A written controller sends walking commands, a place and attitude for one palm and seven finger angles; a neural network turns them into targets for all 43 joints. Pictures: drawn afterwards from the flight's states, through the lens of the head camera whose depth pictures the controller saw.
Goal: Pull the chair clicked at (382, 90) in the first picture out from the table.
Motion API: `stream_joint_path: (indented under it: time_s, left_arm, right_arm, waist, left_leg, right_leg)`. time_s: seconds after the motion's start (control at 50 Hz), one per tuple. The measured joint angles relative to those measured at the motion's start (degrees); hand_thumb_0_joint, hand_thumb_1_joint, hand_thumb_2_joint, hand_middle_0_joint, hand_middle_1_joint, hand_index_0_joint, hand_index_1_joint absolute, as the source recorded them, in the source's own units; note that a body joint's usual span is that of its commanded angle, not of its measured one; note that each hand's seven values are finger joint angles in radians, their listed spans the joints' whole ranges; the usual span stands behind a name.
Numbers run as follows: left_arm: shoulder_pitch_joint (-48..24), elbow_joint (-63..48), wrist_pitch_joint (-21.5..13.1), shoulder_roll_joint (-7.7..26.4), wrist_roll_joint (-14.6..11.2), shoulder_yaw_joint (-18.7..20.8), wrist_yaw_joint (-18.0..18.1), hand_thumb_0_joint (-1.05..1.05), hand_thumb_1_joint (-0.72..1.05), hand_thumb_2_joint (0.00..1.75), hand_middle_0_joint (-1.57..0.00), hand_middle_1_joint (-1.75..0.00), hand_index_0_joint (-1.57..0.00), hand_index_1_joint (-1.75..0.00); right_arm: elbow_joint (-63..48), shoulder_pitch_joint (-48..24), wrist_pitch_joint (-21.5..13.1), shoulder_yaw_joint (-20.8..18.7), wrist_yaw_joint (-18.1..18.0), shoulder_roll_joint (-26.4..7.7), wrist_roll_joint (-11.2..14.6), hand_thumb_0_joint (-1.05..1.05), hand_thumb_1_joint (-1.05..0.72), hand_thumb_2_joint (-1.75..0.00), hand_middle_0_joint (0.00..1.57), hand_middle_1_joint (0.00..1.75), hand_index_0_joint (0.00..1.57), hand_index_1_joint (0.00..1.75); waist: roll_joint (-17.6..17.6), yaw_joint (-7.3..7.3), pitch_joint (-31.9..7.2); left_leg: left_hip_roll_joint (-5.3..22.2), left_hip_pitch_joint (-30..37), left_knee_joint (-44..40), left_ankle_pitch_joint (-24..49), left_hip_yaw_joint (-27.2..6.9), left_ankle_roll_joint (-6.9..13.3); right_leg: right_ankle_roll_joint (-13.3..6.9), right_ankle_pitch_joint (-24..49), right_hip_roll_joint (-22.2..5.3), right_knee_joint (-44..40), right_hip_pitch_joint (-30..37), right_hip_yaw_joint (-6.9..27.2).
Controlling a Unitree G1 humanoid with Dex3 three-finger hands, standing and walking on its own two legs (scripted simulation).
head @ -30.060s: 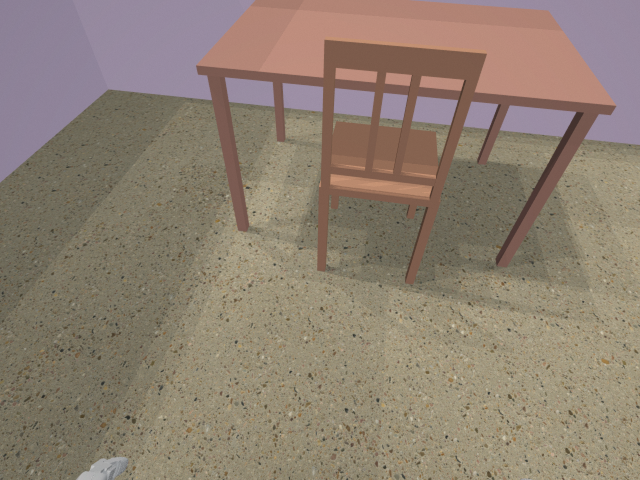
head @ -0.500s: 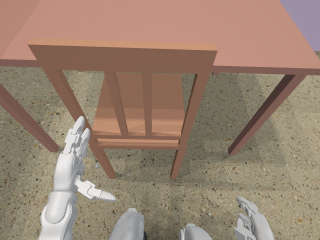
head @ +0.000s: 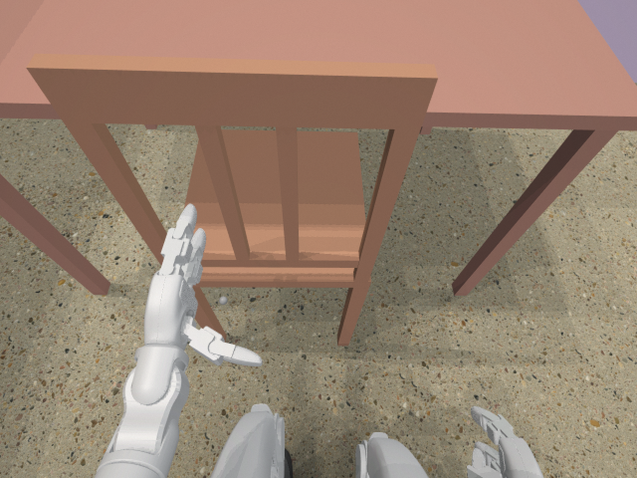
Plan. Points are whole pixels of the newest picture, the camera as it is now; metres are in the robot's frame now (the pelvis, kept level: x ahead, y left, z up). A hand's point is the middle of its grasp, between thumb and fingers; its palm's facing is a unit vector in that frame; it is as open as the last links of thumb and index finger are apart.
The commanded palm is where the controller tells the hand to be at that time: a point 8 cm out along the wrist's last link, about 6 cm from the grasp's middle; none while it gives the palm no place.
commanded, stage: aim the fingers beside a spindle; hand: left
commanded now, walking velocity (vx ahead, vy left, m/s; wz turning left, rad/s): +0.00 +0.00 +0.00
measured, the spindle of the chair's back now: (229, 203) +0.47 +0.15 +0.02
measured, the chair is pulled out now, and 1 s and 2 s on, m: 0.00 0.00 0.00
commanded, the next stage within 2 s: none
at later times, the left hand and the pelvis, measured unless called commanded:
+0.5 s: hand (234, 308) +0.32 +0.12 +0.00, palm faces -0.01 -1.00 +0.01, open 17.0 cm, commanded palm +0.30 +0.18 +0.02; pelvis +0.00 -0.01 +0.00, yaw +0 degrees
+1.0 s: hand (215, 295) +0.32 +0.14 +0.04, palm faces +0.06 -1.00 -0.06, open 16.9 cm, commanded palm +0.30 +0.18 +0.02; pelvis +0.00 +0.00 +0.00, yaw +0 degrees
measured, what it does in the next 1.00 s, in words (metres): stands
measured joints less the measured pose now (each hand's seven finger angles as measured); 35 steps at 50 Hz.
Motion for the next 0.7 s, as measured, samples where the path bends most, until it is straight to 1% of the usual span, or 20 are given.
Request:
stream_joint_path:
  time_s: [0.1,0.18,0.24,0.3,0.38,0.46,0.54,0.62,0.66,0.7]
  left_arm:
    - [-1.3,1.9,0.45,-1.06,1.19,-1.33,0.88,-0.01,-0.5,0.3,-0.06,-0.08,-0.06,-0.08]
    - [-1.74,2.45,0.42,-0.95,1.83,-0.28,1.92,-0.01,-0.5,0.3,-0.06,-0.08,-0.06,-0.08]
    - [-1.2,1.12,-0.07,-0.23,1.35,0.98,2.6,-0.01,-0.5,0.3,-0.07,-0.08,-0.06,-0.09]
    - [-0.64,0.36,-0.62,0.55,0.44,1.71,2.1,-0.01,-0.5,0.3,-0.06,-0.08,-0.06,-0.08]
    - [-0.68,1.93,-0.26,0.67,-0.45,0.62,0.11,-0.01,-0.5,0.3,-0.06,-0.08,-0.06,-0.08]
    - [-0.69,3.79,0.6,-0.31,-0.56,-0.59,-1.23,-0.01,-0.5,0.3,-0.06,-0.08,-0.06,-0.08]
    - [0.79,0.93,-0.29,-0.59,0.02,-0.13,-0.17,-0.01,-0.5,0.3,-0.06,-0.08,-0.06,-0.08]
    - [1.65,-2.15,-2.1,0.69,0.39,1.51,1.35,-0.01,-0.5,0.3,-0.07,-0.08,-0.06,-0.08]
    - [1.37,-1.74,-2.17,1.24,-0.02,1.97,1.06,-0.01,-0.5,0.3,-0.07,-0.08,-0.06,-0.08]
    - [0.82,0.09,-1.4,1.42,-0.63,1.83,0.03,-0.01,-0.5,0.3,-0.06,-0.08,-0.06,-0.08]
  right_arm:
    - [-0.18,-0.28,1.06,0.02,0.21,0.11,0.01,0.01,-0.9,-0.89,0.21,0.3,0.2,0.3]
    - [-0.57,-0.6,1.82,0.14,0.23,0.48,-0.16,0.01,-0.9,-0.89,0.21,0.3,0.2,0.3]
    - [-0.66,-0.54,2.11,0.03,0.34,0.63,-0.23,0.01,-0.9,-0.89,0.21,0.3,0.2,0.3]
    - [-0.35,-0.39,2.31,0.08,0.33,0.53,-0.04,0.01,-0.9,-0.89,0.21,0.3,0.2,0.3]
    - [-0.13,-0.2,2.36,0.22,0.09,0.1,0.5,0.01,-0.9,-0.89,0.21,0.3,0.2,0.3]
    - [-0.28,-0.74,2.1,0.18,-0.33,-0.02,0.6,0.01,-0.9,-0.89,0.21,0.3,0.2,0.3]
    - [-0.69,-1.36,1.66,-0.3,-0.45,0.22,0.11,0.01,-0.9,-0.89,0.21,0.3,0.2,0.3]
    - [-0.6,-1.3,1.68,-0.49,-0.09,0.25,-0.19,0.01,-0.9,-0.89,0.2,0.3,0.2,0.3]
    - [-0.46,-1.1,1.92,-0.36,0.12,0.08,0.0,0.01,-0.9,-0.89,0.2,0.3,0.2,0.3]
    - [-0.38,-0.92,2.18,-0.1,0.19,-0.1,0.37,0.01,-0.9,-0.89,0.2,0.3,0.2,0.3]
  waist:
    - [-0.01,-0.12,-0.07]
    - [-0.39,-0.33,0.15]
    - [-0.37,-0.17,0.27]
    - [-0.19,0.24,0.19]
    - [0.06,0.62,-0.17]
    - [-0.33,0.25,-0.19]
    - [-0.76,-0.29,0.31]
    - [-0.58,0.0,0.16]
    - [-0.24,0.34,-0.13]
    - [0.03,0.61,-0.47]
  left_leg:
    - [0.02,-0.58,0.41,-0.18,0.23,0.05]
    - [0.2,-0.94,0.63,-0.27,0.46,-0.07]
    - [0.29,-0.7,0.51,-0.3,0.45,-0.22]
    - [0.26,-0.04,0.04,-0.23,0.32,-0.32]
    - [0.01,0.36,-0.43,-0.04,-0.1,-0.39]
    - [0.03,-0.21,-0.09,-0.1,-0.27,-0.45]
    - [0.29,-0.41,0.41,-0.37,-0.18,-0.56]
    - [0.35,0.23,0.18,-0.42,-0.06,-0.62]
    - [0.25,0.6,-0.11,-0.32,-0.12,-0.6]
    - [0.1,0.73,-0.35,-0.19,-0.19,-0.55]
  right_leg:
    - [0.02,-0.25,-0.05,0.63,-0.74,0.23]
    - [-0.12,-0.36,0.08,1.09,-1.33,0.48]
    - [-0.24,-0.38,0.18,0.98,-1.13,0.49]
    - [-0.3,-0.29,0.21,0.44,-0.42,0.39]
    - [-0.35,-0.21,0.09,-0.2,0.23,-0.03]
    - [-0.46,-0.32,0.13,0.1,-0.27,-0.19]
    - [-0.58,-0.48,0.34,0.58,-0.55,-0.06]
    - [-0.59,-0.47,0.41,0.38,0.01,0.08]
    - [-0.55,-0.4,0.34,0.07,0.42,0.03]
    - [-0.48,-0.32,0.23,-0.16,0.6,-0.05]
